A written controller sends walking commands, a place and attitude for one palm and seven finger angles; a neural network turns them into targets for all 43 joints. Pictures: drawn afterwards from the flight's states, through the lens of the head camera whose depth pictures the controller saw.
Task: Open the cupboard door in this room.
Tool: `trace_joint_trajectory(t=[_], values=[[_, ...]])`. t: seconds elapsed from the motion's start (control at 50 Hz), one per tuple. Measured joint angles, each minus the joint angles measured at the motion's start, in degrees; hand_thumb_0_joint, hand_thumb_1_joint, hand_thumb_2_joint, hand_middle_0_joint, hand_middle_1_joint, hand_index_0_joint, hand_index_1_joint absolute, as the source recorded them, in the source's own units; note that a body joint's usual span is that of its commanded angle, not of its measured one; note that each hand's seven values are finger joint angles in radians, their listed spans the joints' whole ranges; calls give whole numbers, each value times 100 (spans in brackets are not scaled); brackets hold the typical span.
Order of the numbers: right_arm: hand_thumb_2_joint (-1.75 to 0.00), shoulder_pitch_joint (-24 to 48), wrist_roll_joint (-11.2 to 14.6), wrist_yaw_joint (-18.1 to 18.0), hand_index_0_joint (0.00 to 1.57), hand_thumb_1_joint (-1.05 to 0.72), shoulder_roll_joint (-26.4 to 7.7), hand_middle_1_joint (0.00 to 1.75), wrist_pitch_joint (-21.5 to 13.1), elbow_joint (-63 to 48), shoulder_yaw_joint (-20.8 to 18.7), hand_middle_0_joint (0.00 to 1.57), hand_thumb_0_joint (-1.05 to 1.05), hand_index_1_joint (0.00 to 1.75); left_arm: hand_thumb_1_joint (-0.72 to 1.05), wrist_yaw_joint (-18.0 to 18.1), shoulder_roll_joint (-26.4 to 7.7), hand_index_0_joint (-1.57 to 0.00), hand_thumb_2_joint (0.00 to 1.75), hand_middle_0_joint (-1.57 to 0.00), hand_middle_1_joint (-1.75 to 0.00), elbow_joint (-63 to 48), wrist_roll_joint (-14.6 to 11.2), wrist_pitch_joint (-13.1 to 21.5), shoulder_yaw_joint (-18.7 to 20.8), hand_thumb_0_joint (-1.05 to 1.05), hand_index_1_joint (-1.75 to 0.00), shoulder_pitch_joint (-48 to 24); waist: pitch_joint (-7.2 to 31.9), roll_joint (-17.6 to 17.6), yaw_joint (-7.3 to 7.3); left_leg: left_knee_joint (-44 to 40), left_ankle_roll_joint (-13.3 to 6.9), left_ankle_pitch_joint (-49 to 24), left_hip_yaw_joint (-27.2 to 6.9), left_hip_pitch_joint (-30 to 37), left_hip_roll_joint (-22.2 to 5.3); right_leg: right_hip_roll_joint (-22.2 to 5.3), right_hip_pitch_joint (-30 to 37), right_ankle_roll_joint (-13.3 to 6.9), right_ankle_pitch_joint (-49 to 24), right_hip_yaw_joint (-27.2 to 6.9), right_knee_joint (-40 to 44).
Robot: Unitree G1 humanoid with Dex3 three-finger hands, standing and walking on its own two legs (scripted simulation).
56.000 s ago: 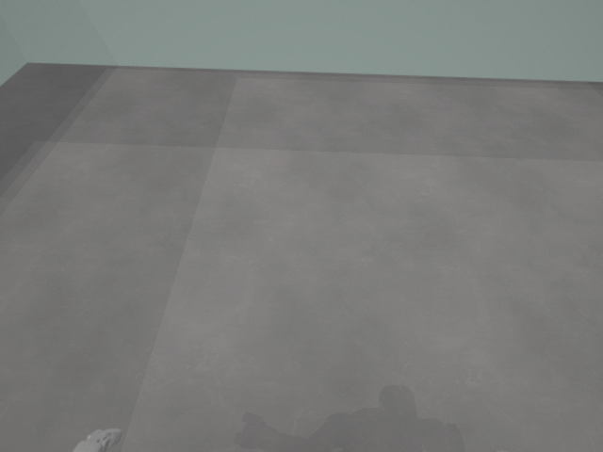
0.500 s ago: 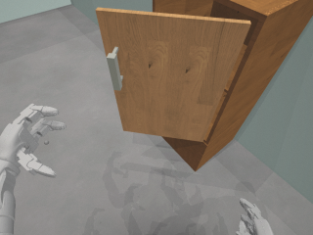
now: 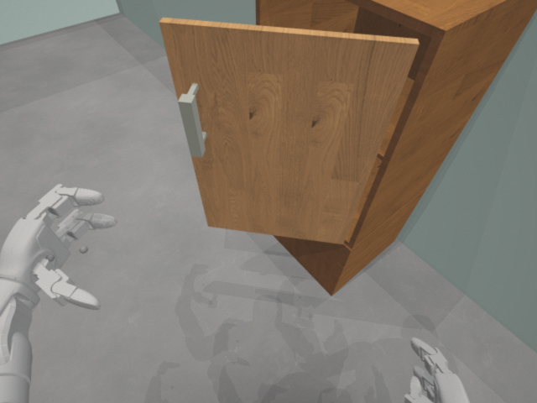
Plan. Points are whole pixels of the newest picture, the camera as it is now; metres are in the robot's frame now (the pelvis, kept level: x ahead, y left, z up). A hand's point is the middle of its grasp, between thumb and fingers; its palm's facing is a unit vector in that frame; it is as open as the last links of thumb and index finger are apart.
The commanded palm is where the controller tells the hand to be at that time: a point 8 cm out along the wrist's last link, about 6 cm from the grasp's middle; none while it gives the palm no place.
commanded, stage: move the hooked fingers beside the handle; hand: left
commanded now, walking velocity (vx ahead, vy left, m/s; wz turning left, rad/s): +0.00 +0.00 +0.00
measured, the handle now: (196, 120) +0.59 +0.19 +0.07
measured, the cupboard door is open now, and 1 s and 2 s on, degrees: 42 42 42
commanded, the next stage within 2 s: none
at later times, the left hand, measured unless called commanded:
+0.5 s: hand (108, 209) +0.36 +0.27 +0.09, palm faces -0.08 -1.00 -0.01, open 14.0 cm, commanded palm +0.34 +0.32 +0.09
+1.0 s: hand (129, 170) +0.44 +0.26 +0.08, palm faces -0.10 -1.00 +0.00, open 14.0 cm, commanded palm +0.42 +0.32 +0.08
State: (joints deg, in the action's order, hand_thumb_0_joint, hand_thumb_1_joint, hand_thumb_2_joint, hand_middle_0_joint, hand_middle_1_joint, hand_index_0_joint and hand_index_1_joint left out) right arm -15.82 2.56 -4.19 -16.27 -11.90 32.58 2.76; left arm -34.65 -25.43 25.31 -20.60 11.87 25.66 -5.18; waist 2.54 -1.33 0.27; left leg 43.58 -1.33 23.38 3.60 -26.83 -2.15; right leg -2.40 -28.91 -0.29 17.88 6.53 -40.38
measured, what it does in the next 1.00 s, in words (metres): stands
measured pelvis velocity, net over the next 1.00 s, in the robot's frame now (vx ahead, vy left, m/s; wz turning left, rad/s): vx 0.00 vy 0.00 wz -0.03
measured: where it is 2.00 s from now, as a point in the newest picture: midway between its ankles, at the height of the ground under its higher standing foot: outside the picture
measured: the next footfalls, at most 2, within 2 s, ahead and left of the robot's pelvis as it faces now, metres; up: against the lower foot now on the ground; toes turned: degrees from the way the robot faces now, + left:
none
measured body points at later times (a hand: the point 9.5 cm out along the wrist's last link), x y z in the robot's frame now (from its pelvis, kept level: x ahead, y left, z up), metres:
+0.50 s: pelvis -0.01 +0.00 -0.01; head +0.05 +0.00 +0.44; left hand +0.36 +0.32 +0.09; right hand +0.11 -0.27 -0.10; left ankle -0.01 +0.10 -0.71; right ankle +0.03 -0.12 -0.71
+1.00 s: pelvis +0.00 +0.00 -0.01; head +0.10 +0.02 +0.43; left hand +0.44 +0.32 +0.09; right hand +0.05 -0.27 -0.12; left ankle -0.01 +0.10 -0.71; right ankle +0.03 -0.12 -0.71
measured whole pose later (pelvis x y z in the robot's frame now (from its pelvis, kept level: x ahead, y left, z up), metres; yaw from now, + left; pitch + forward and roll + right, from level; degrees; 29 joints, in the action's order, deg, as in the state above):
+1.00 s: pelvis +0.00 +0.00 -0.01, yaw -1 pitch +15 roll -2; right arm -21.1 1.6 -3.0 -17.5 -2.0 33.9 2.7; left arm -34.3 -36.5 62.2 -11.6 17.1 27.9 -41.3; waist 3.3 -0.1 -6.0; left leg 48.7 -1.7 24.5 4.3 -39.2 -3.0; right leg -1.8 -41.4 -0.2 17.9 5.5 -44.4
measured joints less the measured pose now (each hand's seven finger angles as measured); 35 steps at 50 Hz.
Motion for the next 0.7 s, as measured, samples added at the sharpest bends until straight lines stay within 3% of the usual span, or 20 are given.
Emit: trace_joint_trajectory(t=[0.1, 0.24, 0.46, 0.7], values=[[-89, 25, 18, -22, 20, -90, -13, 30, 6, -1, 24, 20, 1, 30, -49, -32, -27, -30, 30, -30, -120, 188, 12, -7, -35, -1, -120, -137, -10, -14, 17, 30, 0, -11, -21, -36, 12, -15, -27, -4, -1, 17, -32], [-89, 57, 8, -117, 20, -90, -40, 30, 61, 108, 50, 20, 1, 30, -50, -29, -126, -30, 30, -30, -120, 847, 167, 70, -126, -1, -120, -899, -75, 31, 5, 128, 6, -28, -70, -201, 24, -35, -164, -20, -4, 61, -118], [-89, -186, -13, -12, 20, -90, -99, 30, 277, 82, 18, 20, 1, 30, -49, -25, -394, -30, 30, -30, -120, 1696, 324, 126, -5, -1, -120, -1662, 14, 65, -229, 164, 6, -19, 36, -427, -10, 0, -461, -25, -20, -50, -191], [-89, -429, -32, 14, 20, -90, -156, 30, 578, 225, -19, 20, 1, 30, -49, -71, -740, -30, 30, -30, -120, 2755, 577, 402, 97, -1, -120, -2633, 5, 117, -384, 348, 1, 30, 19, -841, -45, 26, -848, -31, -6, -42, -312]])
